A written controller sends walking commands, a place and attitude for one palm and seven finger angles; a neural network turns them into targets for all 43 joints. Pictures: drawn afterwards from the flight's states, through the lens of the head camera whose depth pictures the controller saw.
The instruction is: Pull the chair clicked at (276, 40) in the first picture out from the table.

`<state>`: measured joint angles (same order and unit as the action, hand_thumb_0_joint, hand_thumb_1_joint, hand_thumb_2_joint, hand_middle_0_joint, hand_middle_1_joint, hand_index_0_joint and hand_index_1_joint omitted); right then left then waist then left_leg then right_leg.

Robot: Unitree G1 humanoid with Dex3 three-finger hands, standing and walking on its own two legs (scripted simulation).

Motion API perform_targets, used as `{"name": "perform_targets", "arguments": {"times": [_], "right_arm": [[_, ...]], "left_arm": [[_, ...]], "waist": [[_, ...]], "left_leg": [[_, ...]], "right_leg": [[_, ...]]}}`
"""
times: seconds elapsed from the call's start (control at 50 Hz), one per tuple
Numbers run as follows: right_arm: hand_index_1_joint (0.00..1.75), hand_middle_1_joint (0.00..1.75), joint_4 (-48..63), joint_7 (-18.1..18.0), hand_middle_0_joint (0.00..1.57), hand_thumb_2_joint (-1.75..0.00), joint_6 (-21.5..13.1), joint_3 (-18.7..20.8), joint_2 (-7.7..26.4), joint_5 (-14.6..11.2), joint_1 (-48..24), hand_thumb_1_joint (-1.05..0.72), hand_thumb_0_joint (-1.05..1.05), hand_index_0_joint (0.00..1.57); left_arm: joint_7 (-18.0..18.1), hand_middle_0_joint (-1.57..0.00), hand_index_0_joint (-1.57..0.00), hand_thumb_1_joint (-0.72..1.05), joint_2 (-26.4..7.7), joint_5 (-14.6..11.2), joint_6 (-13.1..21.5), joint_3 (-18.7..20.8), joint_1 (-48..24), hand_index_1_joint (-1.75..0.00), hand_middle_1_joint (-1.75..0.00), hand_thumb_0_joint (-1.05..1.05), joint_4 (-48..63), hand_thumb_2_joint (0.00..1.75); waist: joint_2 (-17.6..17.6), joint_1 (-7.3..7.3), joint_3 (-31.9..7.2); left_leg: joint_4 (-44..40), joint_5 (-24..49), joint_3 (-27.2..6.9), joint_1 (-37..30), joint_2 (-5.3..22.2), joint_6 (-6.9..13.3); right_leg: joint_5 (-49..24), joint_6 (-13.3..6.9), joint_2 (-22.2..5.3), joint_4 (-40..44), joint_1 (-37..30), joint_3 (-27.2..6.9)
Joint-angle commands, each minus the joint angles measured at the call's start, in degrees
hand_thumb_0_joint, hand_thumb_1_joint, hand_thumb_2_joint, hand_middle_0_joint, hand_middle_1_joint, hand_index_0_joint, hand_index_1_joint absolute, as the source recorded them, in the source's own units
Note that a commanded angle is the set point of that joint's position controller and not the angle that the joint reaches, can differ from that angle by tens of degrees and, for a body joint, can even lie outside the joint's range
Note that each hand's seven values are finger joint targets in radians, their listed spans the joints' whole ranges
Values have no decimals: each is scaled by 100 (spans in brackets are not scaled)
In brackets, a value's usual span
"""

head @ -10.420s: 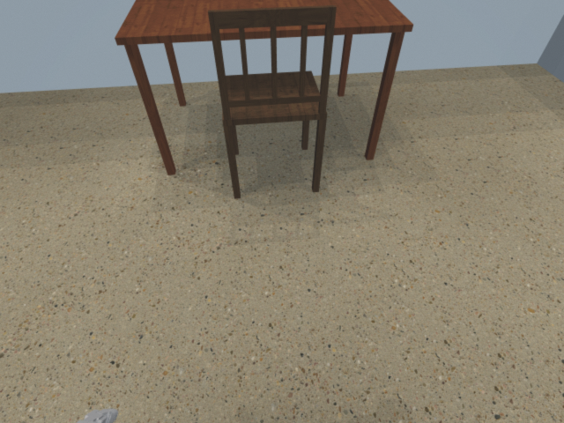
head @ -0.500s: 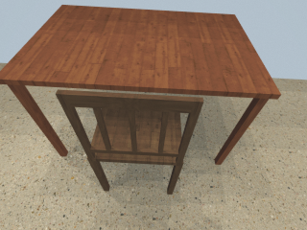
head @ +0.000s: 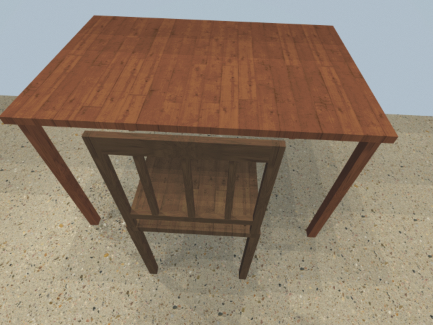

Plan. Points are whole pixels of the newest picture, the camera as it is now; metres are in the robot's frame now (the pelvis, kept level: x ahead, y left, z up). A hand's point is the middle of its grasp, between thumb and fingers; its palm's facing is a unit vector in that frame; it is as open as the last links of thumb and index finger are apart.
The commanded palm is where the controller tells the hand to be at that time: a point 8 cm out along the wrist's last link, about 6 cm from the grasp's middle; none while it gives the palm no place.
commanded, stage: look again from close up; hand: left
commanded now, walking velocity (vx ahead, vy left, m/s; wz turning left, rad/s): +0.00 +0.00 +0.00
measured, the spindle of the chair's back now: (189, 189) +0.45 +0.10 -0.09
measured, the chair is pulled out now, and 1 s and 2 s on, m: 0.00 0.00 0.00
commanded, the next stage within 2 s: raise the hand toward the chair's back in 1.08 s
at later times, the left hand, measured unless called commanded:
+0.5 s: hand out of the picture -0.02 +0.14 -0.17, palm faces +0.03 -0.98 -0.20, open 7.4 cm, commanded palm none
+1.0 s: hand out of the picture -0.02 +0.12 -0.17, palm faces +0.03 -0.98 -0.20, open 7.4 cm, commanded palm none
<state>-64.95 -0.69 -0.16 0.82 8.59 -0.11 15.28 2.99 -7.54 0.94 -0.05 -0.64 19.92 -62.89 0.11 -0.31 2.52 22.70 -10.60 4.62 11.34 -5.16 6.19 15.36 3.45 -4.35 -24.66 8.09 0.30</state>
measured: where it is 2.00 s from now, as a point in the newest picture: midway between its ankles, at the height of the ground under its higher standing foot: outside the picture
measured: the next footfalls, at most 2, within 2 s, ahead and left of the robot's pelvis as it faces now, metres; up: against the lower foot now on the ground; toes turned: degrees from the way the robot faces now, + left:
none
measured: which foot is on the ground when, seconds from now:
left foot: down 0.00-1.00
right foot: down 0.00-1.00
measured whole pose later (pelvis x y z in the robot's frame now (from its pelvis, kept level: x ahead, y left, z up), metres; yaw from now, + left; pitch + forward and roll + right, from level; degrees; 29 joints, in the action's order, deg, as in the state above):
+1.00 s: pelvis +0.00 -0.04 +0.00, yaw +0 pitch -1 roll +0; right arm -65.5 -1.0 -0.2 0.3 7.9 -0.1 16.1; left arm 2.9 -7.0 0.5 0.7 -0.7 19.0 -63.6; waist -0.7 0.1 2.3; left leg 23.7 -11.3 3.6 11.2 -2.2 2.8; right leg 16.2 0.4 -1.4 -25.5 8.0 1.2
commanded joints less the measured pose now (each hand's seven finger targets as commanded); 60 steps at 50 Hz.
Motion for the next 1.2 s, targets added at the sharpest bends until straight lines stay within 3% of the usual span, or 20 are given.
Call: {"name": "perform_targets", "arguments": {"times": [0.0,0.2,0.38,1.14,1.16,1.18], "right_arm": [[30,30,103,-39,20,-90,-93,73,555,1,376,-90,0,20],[30,30,100,-41,20,-90,-76,62,516,5,425,-90,0,20],[30,30,86,-49,20,-90,-94,47,482,2,483,-90,0,20],[30,30,15,-76,20,-90,-83,-4,391,8,549,-90,0,20],[30,30,598,-18,20,-90,-110,50,830,165,151,-90,0,20],[30,30,2434,-326,20,-90,-910,71,1636,-299,-12,-90,0,20]], "left_arm": [[29,-20,-20,90,-560,21,85,131,545,-30,-30,0,56,90],[21,-20,-20,90,-553,16,89,138,509,-30,-30,0,62,90],[24,-20,-20,90,-559,5,115,147,476,-30,-30,0,68,90],[19,-20,-20,90,-541,-22,158,125,489,-30,-30,0,-20,90],[-41,-20,-20,90,-1345,-97,267,-1,-234,-30,-30,0,457,90],[139,-20,-20,88,-1886,-1189,1099,656,-3553,-30,-30,0,8021,89]], "waist": [[4,18,187],[-52,20,264],[47,32,154],[62,44,197],[-517,284,563],[-477,788,-1409]], "left_leg": [[-636,105,-1083,-205,1072,-331],[-624,-105,-1064,-61,1041,-336],[-440,380,-953,-168,1021,-339],[-312,447,-828,-251,1021,-400],[-265,863,-959,-39,608,-313],[57,494,-463,-678,534,-443]], "right_leg": [[-329,-403,-251,351,530,-178],[-233,-438,-226,369,572,-237],[-471,-463,-241,360,526,-274],[-450,-527,-196,496,569,-374],[-132,-719,265,0,880,-155],[-379,-506,596,34,1085,293]]}}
